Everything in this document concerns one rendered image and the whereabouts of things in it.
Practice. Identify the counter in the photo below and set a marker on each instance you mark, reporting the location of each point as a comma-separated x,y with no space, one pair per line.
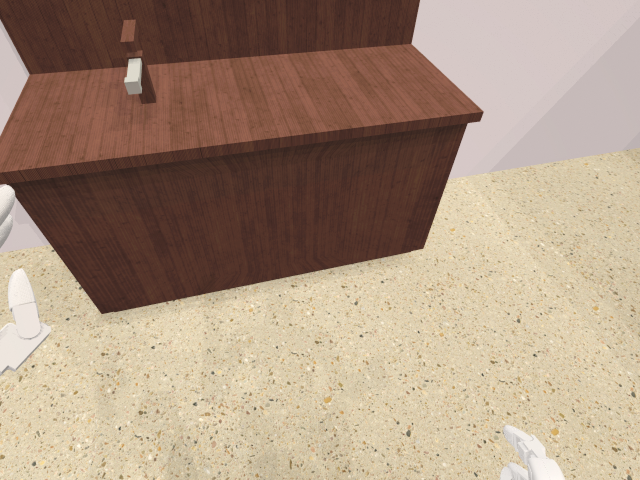
272,138

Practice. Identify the robot left hand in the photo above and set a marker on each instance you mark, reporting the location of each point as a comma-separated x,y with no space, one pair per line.
18,342

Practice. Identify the robot right hand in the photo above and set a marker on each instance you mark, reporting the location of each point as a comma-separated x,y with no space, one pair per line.
532,453

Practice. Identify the tap lever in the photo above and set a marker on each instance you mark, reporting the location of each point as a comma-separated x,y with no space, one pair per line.
133,79

